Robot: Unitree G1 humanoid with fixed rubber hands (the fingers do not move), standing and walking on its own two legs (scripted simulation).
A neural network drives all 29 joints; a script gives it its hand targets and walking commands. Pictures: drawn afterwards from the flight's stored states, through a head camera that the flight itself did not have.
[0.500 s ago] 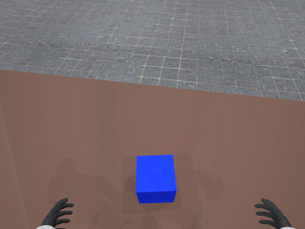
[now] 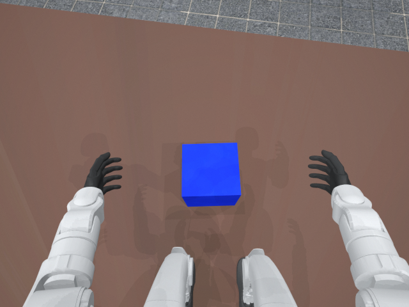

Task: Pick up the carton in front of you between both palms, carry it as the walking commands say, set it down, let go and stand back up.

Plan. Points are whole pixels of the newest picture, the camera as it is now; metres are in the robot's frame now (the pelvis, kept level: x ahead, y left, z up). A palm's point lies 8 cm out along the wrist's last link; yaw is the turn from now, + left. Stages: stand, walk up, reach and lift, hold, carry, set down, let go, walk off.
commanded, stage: reach and lift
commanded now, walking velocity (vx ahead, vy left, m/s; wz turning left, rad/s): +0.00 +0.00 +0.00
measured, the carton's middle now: (210, 177) +0.49 +0.02 -0.58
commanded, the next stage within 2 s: none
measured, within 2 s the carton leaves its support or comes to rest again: neither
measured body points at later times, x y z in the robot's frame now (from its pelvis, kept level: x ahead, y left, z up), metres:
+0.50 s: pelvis -0.04 +0.00 -0.05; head +0.28 +0.01 +0.26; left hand +0.51 +0.22 -0.15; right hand +0.52 -0.17 -0.15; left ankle +0.04 +0.12 -0.67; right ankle +0.04 -0.12 -0.67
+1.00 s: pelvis -0.05 -0.01 -0.22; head +0.31 +0.01 +0.04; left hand +0.49 +0.22 -0.39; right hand +0.51 -0.17 -0.39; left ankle +0.04 +0.12 -0.67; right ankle +0.04 -0.13 -0.67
